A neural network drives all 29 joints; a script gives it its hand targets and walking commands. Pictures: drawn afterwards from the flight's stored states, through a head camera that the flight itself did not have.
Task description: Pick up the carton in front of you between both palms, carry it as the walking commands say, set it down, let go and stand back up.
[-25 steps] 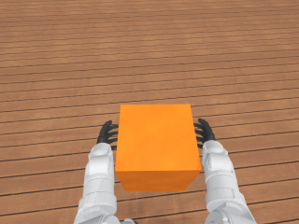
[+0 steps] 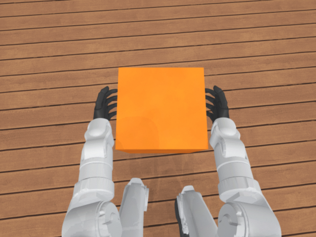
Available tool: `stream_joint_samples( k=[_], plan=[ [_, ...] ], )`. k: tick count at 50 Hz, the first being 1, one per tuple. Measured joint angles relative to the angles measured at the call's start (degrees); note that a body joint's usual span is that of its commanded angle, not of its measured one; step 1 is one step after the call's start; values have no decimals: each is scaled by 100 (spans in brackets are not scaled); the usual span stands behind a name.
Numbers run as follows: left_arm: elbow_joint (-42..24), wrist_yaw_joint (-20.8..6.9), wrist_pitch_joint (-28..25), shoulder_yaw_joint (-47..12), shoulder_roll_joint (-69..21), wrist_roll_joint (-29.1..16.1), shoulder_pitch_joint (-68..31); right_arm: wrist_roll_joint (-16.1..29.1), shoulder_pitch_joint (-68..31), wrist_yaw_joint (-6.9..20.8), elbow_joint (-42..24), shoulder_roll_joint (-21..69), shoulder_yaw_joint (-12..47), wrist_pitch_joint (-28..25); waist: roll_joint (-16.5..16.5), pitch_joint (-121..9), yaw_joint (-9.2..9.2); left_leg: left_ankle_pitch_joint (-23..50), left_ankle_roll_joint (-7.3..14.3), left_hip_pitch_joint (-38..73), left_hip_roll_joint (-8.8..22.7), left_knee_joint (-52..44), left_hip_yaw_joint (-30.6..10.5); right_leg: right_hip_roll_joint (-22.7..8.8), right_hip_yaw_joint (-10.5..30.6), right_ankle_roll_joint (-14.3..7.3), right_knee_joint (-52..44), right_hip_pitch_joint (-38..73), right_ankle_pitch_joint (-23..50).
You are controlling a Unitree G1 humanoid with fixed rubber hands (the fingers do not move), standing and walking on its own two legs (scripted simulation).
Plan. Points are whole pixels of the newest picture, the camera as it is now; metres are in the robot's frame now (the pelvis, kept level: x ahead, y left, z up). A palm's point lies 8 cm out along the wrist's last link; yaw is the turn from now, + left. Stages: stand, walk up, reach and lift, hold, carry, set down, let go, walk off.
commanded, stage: set down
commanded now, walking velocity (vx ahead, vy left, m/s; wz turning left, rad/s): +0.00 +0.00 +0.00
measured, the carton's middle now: (160, 118) +0.44 +0.03 -0.15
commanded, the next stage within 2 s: none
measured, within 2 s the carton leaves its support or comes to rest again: rests again in 1.52 s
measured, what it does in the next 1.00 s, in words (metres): lowers itself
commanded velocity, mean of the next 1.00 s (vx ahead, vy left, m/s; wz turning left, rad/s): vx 0.00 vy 0.00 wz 0.00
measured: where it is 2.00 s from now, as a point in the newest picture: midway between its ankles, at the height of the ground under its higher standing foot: (159, 219)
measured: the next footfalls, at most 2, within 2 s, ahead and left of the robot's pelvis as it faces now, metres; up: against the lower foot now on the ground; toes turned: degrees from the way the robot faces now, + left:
none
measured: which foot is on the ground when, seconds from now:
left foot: down 0.00-1.00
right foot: down 0.00-1.00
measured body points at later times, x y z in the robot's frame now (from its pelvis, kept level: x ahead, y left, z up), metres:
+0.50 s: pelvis -0.03 +0.01 -0.13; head +0.26 +0.04 +0.22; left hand +0.45 +0.19 -0.25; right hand +0.47 -0.11 -0.24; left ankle +0.10 +0.13 -0.60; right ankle +0.04 -0.12 -0.60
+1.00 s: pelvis -0.04 +0.00 -0.23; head +0.31 +0.01 +0.05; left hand +0.47 +0.20 -0.39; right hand +0.50 -0.11 -0.39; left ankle +0.10 +0.13 -0.60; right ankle +0.04 -0.12 -0.60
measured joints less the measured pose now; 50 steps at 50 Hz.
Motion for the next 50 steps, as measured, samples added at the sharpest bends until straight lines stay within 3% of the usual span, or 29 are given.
stream_joint_samples(
  k=[22,37,50],
  plan=[
    [331,495,35,-232,378,-445,-1199,429,-1484,-3,790,-788,132,-76,32,172,6,-426,5,-2793,-252,2359,1,182,-14,278,2350,-2680,-581],
    [761,520,43,-127,773,-566,-2159,535,-2573,-154,1307,-1154,270,-31,-3,848,143,-542,-149,-3964,-315,3560,-20,375,-80,334,3635,-3883,-752],
    [1165,482,-45,-160,1293,-985,-2849,988,-3500,-500,1840,-1501,929,-65,29,1917,334,-703,-241,-4435,-162,4524,32,617,-130,369,4619,-4450,-827]
  ],
)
